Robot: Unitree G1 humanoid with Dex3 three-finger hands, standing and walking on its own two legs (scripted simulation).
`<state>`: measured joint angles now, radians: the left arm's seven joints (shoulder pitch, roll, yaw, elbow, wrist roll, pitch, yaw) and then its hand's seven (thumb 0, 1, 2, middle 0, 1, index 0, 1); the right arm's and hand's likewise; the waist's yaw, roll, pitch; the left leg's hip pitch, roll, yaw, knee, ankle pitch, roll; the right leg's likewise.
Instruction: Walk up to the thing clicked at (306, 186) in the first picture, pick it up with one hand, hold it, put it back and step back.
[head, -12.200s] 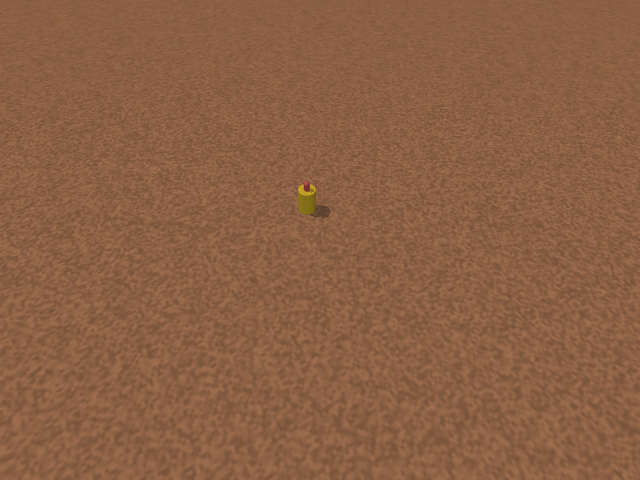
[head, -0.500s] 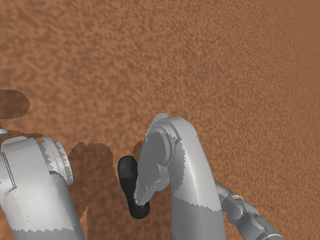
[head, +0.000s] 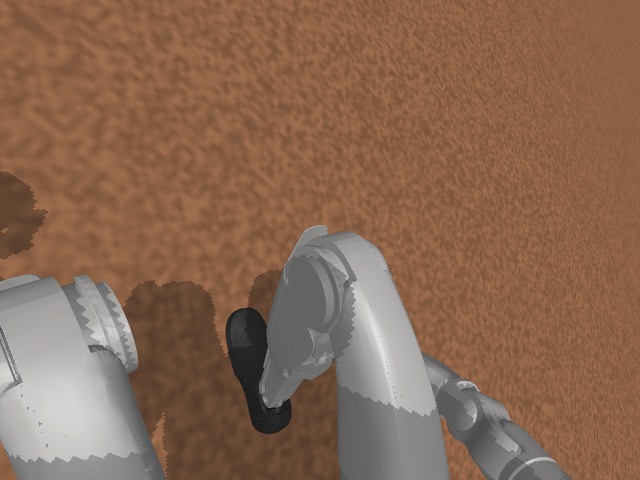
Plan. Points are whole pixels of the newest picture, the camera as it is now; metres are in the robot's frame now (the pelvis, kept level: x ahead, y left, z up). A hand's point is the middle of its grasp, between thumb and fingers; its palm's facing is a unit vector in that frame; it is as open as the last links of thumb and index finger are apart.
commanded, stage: close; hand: left
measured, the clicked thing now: out of the picture +0.45 +0.29 -0.20
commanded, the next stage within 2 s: settle in 0.12 s
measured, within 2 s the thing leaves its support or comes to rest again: leaves its support in 0.52 s
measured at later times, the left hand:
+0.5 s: hand out of the picture +0.43 +0.29 -0.18, palm faces +0.41 -0.91 -0.02, open 8.5 cm
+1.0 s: hand out of the picture +0.41 +0.32 -0.06, palm faces +0.37 -0.93 -0.04, open 8.6 cm
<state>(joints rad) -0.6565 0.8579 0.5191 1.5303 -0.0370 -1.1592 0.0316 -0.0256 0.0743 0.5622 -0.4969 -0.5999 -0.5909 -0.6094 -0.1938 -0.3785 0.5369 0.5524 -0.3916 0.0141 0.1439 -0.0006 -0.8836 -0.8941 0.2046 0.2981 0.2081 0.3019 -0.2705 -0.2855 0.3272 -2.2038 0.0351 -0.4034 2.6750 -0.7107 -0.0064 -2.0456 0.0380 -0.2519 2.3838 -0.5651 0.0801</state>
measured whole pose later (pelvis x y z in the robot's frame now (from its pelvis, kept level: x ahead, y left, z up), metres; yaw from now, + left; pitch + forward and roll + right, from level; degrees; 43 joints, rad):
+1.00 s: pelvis +0.01 -0.01 +0.03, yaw +4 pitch +21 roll -15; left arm -0.58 0.62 0.41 1.01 -0.08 -0.81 -0.06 -0.02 -0.32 0.97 -0.63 -0.90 -0.95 -1.07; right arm -0.04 -0.34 0.27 0.60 -0.22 0.05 0.15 0.00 -0.90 -0.90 0.20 0.30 0.21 0.30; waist -0.18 -0.12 0.09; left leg -2.25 0.03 -0.27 2.54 -0.69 0.01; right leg -2.11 -0.02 -0.17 2.34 -0.61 0.05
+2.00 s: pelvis +0.03 -0.02 +0.09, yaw +12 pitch +32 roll -6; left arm -0.62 0.43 0.44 0.92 -0.09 -0.60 -0.16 -0.02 -0.38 0.99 -0.67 -0.93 -0.98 -1.11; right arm 0.08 -0.29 0.05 0.66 -0.09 0.04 0.06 0.01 -0.92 -0.90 0.20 0.30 0.21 0.30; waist -0.13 -0.01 -0.11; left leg -2.17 0.04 -0.11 2.29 -0.70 -0.02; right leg -2.12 -0.06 -0.05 2.23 -0.67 0.01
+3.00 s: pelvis +0.04 -0.02 +0.17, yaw +14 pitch +34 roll -3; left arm -0.45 0.33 0.35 0.62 -0.16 -0.46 -0.16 -0.02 -0.39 1.00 -0.67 -0.93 -0.98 -1.11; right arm 0.12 -0.27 0.00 0.62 -0.01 0.01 0.01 0.01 -0.94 -0.90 0.20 0.30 0.21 0.30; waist -0.08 0.02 -0.18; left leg -1.93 0.04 -0.07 2.02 -0.68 -0.02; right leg -1.90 -0.06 -0.04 1.98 -0.66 0.01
